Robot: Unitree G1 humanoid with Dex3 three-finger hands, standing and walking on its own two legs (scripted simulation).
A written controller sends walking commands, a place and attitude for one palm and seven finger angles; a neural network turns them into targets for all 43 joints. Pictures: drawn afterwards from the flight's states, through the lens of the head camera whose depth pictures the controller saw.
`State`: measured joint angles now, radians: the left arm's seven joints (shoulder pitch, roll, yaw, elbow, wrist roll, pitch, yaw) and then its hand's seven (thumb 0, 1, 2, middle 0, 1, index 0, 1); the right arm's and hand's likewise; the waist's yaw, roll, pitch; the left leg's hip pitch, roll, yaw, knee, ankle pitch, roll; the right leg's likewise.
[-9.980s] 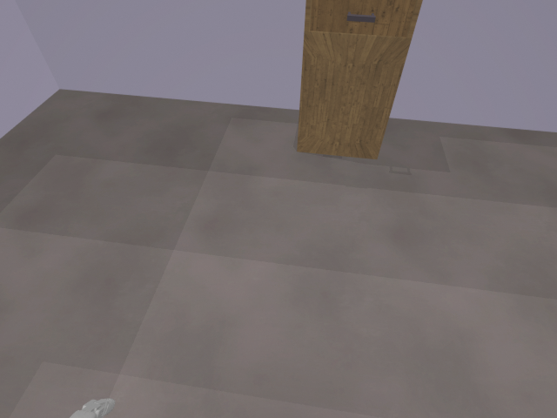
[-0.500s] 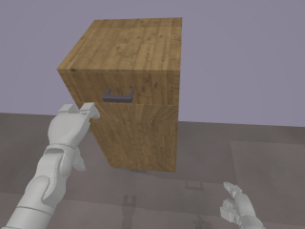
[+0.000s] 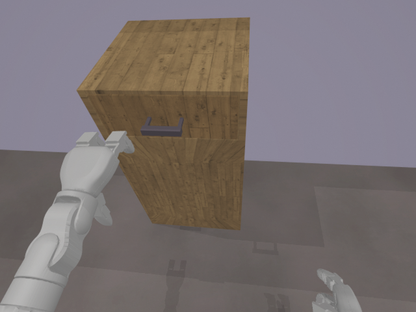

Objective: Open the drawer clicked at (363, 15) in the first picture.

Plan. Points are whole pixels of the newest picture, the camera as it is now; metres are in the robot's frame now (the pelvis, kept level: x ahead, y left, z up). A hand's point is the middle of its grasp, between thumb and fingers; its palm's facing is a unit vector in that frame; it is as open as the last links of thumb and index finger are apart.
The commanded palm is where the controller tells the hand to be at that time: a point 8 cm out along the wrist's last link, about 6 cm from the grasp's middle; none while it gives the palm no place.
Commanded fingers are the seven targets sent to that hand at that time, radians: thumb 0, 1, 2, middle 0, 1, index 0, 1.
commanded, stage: move the hooked fingers above the handle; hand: left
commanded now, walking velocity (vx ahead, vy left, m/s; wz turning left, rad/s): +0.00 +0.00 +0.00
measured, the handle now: (163, 125) +0.57 +0.23 -0.01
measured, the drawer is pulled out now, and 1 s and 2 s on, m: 0.00 0.00 0.00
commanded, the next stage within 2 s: none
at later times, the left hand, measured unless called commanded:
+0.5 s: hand (126, 155) +0.38 +0.23 +0.08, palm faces +0.02 +0.00 -1.00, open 13.8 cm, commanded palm +0.36 +0.23 +0.13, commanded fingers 0.00 -0.50 0.30 -0.30 -1.20 -0.30 -1.20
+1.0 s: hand (135, 140) +0.44 +0.24 +0.06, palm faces -0.04 +0.03 -1.00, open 13.8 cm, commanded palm +0.42 +0.23 +0.11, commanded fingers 0.00 -0.50 0.30 -0.30 -1.20 -0.30 -1.20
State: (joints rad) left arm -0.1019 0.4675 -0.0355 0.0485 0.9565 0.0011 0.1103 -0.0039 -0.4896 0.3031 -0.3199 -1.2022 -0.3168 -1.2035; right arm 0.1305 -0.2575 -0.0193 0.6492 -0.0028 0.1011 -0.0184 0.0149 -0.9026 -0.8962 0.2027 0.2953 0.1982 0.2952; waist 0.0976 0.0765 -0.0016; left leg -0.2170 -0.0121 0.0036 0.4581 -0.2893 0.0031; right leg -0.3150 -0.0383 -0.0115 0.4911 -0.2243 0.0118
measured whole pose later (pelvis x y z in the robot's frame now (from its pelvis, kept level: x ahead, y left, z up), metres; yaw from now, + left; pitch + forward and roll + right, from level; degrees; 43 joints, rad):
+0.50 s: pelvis -0.01 +0.00 +0.00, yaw -1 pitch +5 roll +1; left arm -0.47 0.46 -0.07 0.52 1.01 -0.01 0.13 0.00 -0.49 0.30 -0.32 -1.20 -0.31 -1.20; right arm 0.19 -0.25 -0.01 0.67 0.02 0.08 -0.05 0.01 -0.90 -0.90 0.20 0.30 0.20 0.30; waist 0.04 0.06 -0.02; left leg -0.30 -0.01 0.01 0.48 -0.28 0.00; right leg -0.40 -0.03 0.00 0.51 -0.21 0.01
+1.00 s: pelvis +0.00 +0.00 -0.01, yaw -1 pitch +11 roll +1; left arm -0.70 0.48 -0.05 0.87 1.04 0.00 0.19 0.00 -0.49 0.30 -0.32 -1.20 -0.31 -1.20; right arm 0.25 -0.25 -0.05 0.69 0.01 0.09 -0.04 0.01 -0.90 -0.90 0.20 0.30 0.20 0.30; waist -0.02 0.06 -0.07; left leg -0.44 0.00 0.02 0.57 -0.32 0.00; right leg -0.53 -0.03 0.00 0.58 -0.24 0.01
